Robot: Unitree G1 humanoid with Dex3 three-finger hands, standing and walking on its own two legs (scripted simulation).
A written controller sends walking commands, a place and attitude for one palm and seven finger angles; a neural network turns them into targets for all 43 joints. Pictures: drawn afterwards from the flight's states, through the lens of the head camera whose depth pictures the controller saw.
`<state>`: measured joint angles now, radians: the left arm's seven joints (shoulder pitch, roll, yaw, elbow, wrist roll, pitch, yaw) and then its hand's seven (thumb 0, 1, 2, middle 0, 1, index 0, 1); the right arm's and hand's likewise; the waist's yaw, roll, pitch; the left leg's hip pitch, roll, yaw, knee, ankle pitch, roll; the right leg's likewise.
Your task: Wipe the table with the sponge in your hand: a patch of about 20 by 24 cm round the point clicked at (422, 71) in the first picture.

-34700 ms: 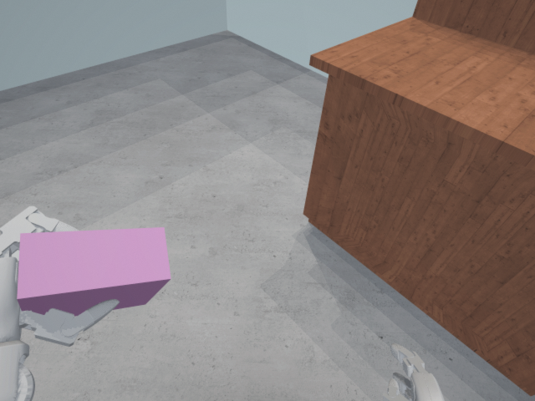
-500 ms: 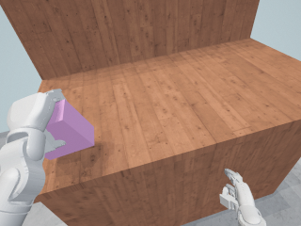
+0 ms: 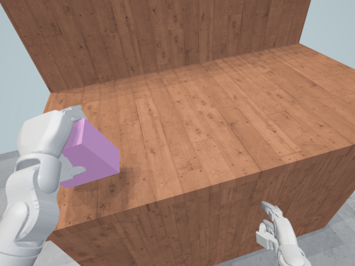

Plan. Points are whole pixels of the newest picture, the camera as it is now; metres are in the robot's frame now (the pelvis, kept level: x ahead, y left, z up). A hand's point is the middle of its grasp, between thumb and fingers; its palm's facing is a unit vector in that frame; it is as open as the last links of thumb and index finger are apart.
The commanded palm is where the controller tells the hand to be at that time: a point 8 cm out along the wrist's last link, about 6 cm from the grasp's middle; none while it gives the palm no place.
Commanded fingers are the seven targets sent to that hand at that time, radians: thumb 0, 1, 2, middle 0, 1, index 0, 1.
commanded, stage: lower the sponge onto the table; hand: left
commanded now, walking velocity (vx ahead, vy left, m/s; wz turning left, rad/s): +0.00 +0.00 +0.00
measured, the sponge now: (82, 161) +0.25 +0.27 +0.14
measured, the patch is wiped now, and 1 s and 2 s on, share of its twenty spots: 0.00 0.00 0.05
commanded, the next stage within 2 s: wipe forward along the first lane in 0.90 s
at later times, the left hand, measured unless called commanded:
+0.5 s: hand (70, 152) +0.24 +0.27 +0.18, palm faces +0.24 -0.12 -0.96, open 9.9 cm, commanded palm +0.20 +0.26 +0.26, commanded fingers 0.00 0.10 1.30 -1.20 -1.60 -1.20 -1.60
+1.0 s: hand (70, 154) +0.24 +0.27 +0.18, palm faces +0.21 -0.10 -0.97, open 10.0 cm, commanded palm +0.19 +0.27 +0.24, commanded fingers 0.00 0.10 1.30 -1.20 -1.60 -1.20 -1.60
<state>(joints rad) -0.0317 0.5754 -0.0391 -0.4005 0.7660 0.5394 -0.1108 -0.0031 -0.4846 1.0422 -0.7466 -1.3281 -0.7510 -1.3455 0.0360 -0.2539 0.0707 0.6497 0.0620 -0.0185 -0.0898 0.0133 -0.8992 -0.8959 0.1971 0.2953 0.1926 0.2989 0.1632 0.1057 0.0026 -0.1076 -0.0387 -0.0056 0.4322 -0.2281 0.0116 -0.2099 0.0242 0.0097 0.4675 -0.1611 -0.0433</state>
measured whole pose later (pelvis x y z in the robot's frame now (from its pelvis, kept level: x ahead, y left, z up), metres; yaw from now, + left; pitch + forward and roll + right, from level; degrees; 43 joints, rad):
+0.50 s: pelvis +0.01 -0.01 +0.00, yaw +0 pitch -5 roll +1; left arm 0.02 0.58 -0.02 -0.37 0.78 0.55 -0.10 0.00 -0.48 1.04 -0.75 -1.33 -0.75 -1.35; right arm 0.04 -0.27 0.07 0.64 0.06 -0.01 -0.08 0.01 -0.90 -0.90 0.20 0.30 0.20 0.30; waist 0.16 0.11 -0.01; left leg -0.11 -0.02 -0.02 0.44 -0.24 0.00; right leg -0.21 0.04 0.00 0.46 -0.17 -0.06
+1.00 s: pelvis +0.01 -0.01 +0.00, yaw +0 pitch -5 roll +1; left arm 0.06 0.57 0.00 -0.36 0.81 0.50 -0.11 -0.01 -0.48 1.04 -0.74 -1.33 -0.75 -1.35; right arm 0.04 -0.27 0.07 0.64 0.06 -0.02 -0.08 0.01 -0.90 -0.90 0.20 0.30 0.20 0.30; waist 0.14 0.11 -0.02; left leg -0.13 -0.02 -0.02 0.45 -0.25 0.00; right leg -0.22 0.04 0.00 0.47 -0.17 -0.05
